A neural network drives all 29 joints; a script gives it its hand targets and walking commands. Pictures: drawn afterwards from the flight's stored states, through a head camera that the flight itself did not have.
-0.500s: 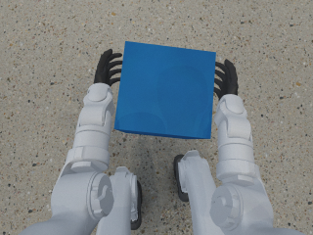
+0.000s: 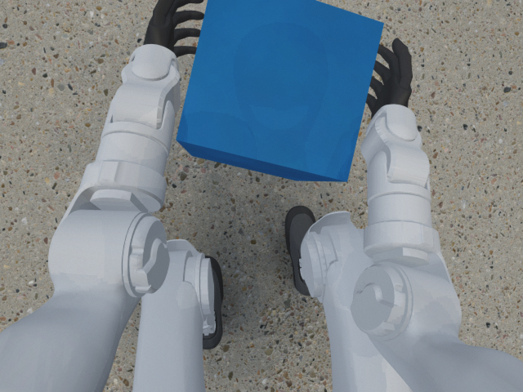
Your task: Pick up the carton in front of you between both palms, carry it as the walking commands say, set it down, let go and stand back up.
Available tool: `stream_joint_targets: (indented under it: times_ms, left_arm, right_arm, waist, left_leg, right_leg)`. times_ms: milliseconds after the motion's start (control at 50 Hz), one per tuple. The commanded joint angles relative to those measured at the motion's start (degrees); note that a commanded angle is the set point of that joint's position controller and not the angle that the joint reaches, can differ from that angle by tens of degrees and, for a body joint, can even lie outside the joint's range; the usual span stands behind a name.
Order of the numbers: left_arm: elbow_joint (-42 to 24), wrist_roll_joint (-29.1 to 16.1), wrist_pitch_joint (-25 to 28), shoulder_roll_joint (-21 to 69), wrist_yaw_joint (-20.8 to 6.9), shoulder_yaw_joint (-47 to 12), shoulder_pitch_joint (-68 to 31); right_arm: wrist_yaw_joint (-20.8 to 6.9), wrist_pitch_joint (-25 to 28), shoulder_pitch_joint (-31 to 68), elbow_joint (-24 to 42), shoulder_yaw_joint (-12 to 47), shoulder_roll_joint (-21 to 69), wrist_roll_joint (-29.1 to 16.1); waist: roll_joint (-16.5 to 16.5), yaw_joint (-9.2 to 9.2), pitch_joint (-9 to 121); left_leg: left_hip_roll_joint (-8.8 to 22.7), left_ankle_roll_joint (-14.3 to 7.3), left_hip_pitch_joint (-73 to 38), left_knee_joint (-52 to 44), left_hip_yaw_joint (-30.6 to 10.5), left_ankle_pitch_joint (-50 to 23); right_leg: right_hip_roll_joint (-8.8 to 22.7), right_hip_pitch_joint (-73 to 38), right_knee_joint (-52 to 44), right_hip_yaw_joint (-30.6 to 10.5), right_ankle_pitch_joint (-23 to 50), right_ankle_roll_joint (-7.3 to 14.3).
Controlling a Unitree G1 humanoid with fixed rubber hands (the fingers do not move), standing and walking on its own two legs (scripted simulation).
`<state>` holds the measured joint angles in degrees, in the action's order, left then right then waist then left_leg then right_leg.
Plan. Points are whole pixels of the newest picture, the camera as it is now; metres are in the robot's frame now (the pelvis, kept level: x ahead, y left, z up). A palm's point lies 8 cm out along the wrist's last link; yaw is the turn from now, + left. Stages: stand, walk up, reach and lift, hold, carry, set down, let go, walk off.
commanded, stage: set down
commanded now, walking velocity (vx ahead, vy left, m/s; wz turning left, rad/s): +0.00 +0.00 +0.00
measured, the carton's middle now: (267, 103) +0.49 -0.07 -0.22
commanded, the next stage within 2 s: none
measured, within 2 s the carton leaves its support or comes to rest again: rests again in 1.14 s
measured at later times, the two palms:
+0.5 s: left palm (181, 63) +0.56 +0.05 -0.21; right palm (382, 93) +0.48 -0.24 -0.18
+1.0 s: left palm (192, 74) +0.55 +0.04 -0.23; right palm (391, 92) +0.48 -0.26 -0.20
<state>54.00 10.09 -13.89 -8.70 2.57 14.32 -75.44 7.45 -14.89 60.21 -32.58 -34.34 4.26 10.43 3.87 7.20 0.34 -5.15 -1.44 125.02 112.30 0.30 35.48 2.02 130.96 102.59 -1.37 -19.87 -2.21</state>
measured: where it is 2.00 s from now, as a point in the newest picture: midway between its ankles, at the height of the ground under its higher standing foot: (257, 291)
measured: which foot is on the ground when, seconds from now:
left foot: down 0.00-1.00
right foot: down 0.00-1.00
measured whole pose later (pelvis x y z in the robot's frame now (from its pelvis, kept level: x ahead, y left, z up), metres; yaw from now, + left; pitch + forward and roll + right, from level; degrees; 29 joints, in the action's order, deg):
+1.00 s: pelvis -0.01 +0.00 -0.06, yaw -2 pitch +43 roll -4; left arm 66.0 11.3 -10.0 -13.0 0.3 6.5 -86.1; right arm 2.5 -8.5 76.5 -57.5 -37.3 -9.7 5.5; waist -2.0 10.3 -11.1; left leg -5.8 -1.2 131.4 125.2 -1.4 36.8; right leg 0.1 136.3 113.1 -0.9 -20.1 -4.0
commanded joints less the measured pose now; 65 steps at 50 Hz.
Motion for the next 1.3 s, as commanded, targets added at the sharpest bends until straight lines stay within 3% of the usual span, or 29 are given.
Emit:
stream_joint_targets:
  times_ms: [0, 40, 120, 180, 220, 260, 280, 300, 340, 380, 420, 480, 540, 620, 740, 940, 1120, 1240, 1280]
  left_arm:
    - [-1.7, -8.5, 1.3, 50.6, -11.4, -23.4, -28.1]
    - [-2.7, -9.4, 1.5, 50.4, -10.7, -24.9, -29.0]
    - [-0.1, -5.4, 2.4, 44.6, -10.2, -21.5, -28.5]
    - [-3.5, -4.9, 3.0, 41.0, -9.6, -21.5, -31.8]
    - [-8.1, -7.0, 4.2, 41.5, -8.8, -24.3, -36.5]
    - [-14.4, -10.6, 5.3, 43.7, -8.2, -29.0, -41.0]
    - [-16.0, -11.9, 5.5, 44.6, -7.9, -30.6, -41.8]
    - [-15.5, -12.5, 5.5, 45.1, -7.8, -31.1, -41.5]
    - [-4.9, -8.9, 4.4, 44.5, -8.0, -26.9, -33.0]
    - [3.4, -4.0, 3.4, 42.1, -8.3, -20.8, -25.4]
    - [3.6, -2.6, 3.5, 39.6, -8.3, -18.5, -25.9]
    - [3.4, -4.8, 4.6, 39.3, -8.8, -19.4, -30.1]
    - [2.7, -7.9, 5.8, 39.1, -9.6, -21.1, -33.4]
    - [5.1, -7.3, 6.6, 36.4, -9.6, -20.0, -33.2]
    - [7.5, -3.0, 6.4, 29.3, -8.8, -15.9, -31.5]
    - [8.7, 0.4, 5.2, 24.5, -9.3, -14.1, -28.7]
    - [11.9, 2.4, 4.8, 19.6, -9.0, -11.5, -25.4]
    - [12.0, 2.5, 5.4, 14.7, -8.2, -11.8, -25.0]
    - [10.7, 2.4, 6.1, 9.0, -7.0, -11.8, -24.3]
  right_arm:
    - [-13.8, 2.5, 41.6, 1.3, 29.4, 37.1, -7.9]
    - [-14.1, 2.7, 39.9, -0.1, 28.6, 37.3, -8.7]
    - [-17.0, 1.3, 32.4, -14.0, 19.4, 38.4, -6.3]
    - [-18.4, 0.6, 30.0, -18.6, 15.9, 38.6, -5.7]
    - [-18.4, 1.0, 29.6, -18.3, 16.6, 39.1, -6.8]
    - [-17.6, 1.8, 31.0, -13.6, 19.6, 39.8, -9.4]
    - [-17.2, 2.2, 31.7, -11.6, 21.2, 40.0, -10.8]
    - [-17.1, 2.6, 32.5, -10.6, 22.0, 39.9, -11.9]
    - [-17.8, 3.0, 33.7, -13.0, 20.1, 38.6, -11.8]
    - [-18.8, 2.9, 34.4, -14.6, 16.8, 35.8, -9.9]
    - [-18.6, 2.5, 34.0, -15.7, 15.1, 34.4, -8.1]
    - [-17.1, 3.0, 32.4, -17.1, 13.8, 34.5, -6.2]
    - [-15.7, 4.2, 33.0, -16.3, 13.8, 34.4, -5.9]
    - [-15.1, 5.4, 35.0, -16.9, 13.5, 32.9, -6.9]
    - [-15.3, 5.3, 36.2, -20.2, 12.6, 31.1, -7.9]
    - [-14.5, 5.5, 33.1, -27.0, 8.5, 25.7, -6.5]
    - [-14.2, 5.7, 32.5, -28.4, 7.1, 21.0, -6.3]
    - [-13.3, 6.8, 30.8, -29.1, 6.3, 17.1, -7.5]
    - [-11.9, 7.8, 27.8, -29.6, 5.0, 12.3, -7.9]
  waist:
    - [5.3, 6.56, 66.1]
    - [6.6, 6.94, 66.1]
    - [11.2, 5.72, 53.0]
    - [12.8, 5.45, 51.4]
    - [13.1, 6.52, 55.0]
    - [14.2, 7.59, 62.8]
    - [15.3, 7.25, 66.3]
    - [16.8, 6.45, 66.8]
    - [18.0, 3.67, 57.0]
    - [17.4, 2.02, 47.6]
    - [14.6, 2.35, 47.1]
    - [10.0, 5.30, 46.1]
    - [8.6, 6.77, 46.1]
    - [10.0, 4.38, 44.6]
    - [7.6, 0.16, 38.9]
    - [7.6, -0.79, 32.1]
    - [5.9, -2.29, 28.5]
    - [5.3, -2.03, 28.0]
    - [5.2, -1.62, 28.5]
  left_leg:
    - [-4.5, 0.9, -21.7, -11.7, -1.2, -15.1]
    - [-4.3, 1.4, -23.5, -10.6, -1.4, -17.0]
    - [-2.8, 1.4, -19.9, -10.1, -2.1, -16.6]
    - [-2.2, 1.6, -21.0, -9.4, -2.3, -16.6]
    - [-2.1, 2.1, -23.7, -8.0, -2.3, -19.9]
    - [-1.9, 2.6, -28.6, -6.2, -2.8, -26.0]
    - [-1.8, 2.9, -31.5, -5.5, -2.9, -29.7]
    - [-1.7, 3.0, -33.1, -5.2, -2.9, -32.4]
    - [-1.3, 2.3, -29.9, -5.9, -3.0, -31.4]
    - [-0.8, 1.6, -26.4, -6.5, -3.8, -27.8]
    - [-1.1, 1.1, -23.3, -7.0, -3.8, -23.2]
    - [-2.0, 0.6, -16.4, -7.1, -3.4, -18.4]
    - [-2.4, 0.2, -13.6, -6.3, -3.3, -17.2]
    - [-2.0, 0.0, -13.9, -5.5, -3.1, -17.4]
    - [-1.4, -1.0, -10.1, -5.7, -3.0, -11.7]
    - [-0.7, -1.2, -9.9, -5.0, -3.4, -8.2]
    - [-0.4, -1.7, -9.4, -4.1, -3.7, -8.3]
    - [0.4, -1.7, -10.3, -3.8, -4.0, -9.0]
    - [1.0, -1.5, -11.2, -3.7, -4.1, -9.8]
  right_leg:
    - [-6.5, -45.8, 3.0, 7.6, 16.4, -1.3]
    - [-6.1, -43.8, 4.0, 7.9, 17.1, -1.3]
    - [-5.8, -32.5, 5.5, 7.2, 13.7, -0.8]
    - [-5.5, -28.4, 6.1, 7.0, 12.3, -0.8]
    - [-5.4, -29.6, 6.9, 7.2, 15.3, -1.0]
    - [-5.3, -33.3, 8.2, 7.5, 20.5, -1.2]
    - [-5.3, -34.1, 8.8, 7.5, 22.6, -1.3]
    - [-5.3, -33.3, 9.2, 7.3, 23.4, -1.3]
    - [-5.2, -26.4, 9.1, 7.2, 19.4, -1.2]
    - [-5.1, -19.4, 8.2, 7.0, 13.1, -1.4]
    - [-5.1, -20.8, 7.8, 7.1, 11.6, -1.7]
    - [-5.4, -27.0, 8.2, 7.3, 13.9, -1.6]
    - [-5.6, -30.7, 8.9, 7.2, 15.7, -1.4]
    - [-5.6, -29.0, 9.8, 6.6, 14.5, -1.3]
    - [-5.8, -27.5, 10.2, 5.3, 9.5, -1.5]
    - [-6.3, -24.5, 10.6, 4.8, 4.6, -0.9]
    - [-6.3, -23.5, 11.2, 4.0, 3.5, -1.0]
    - [-6.0, -24.3, 11.8, 4.0, 4.5, -1.5]
    - [-5.6, -25.5, 12.1, 4.1, 5.6, -2.0]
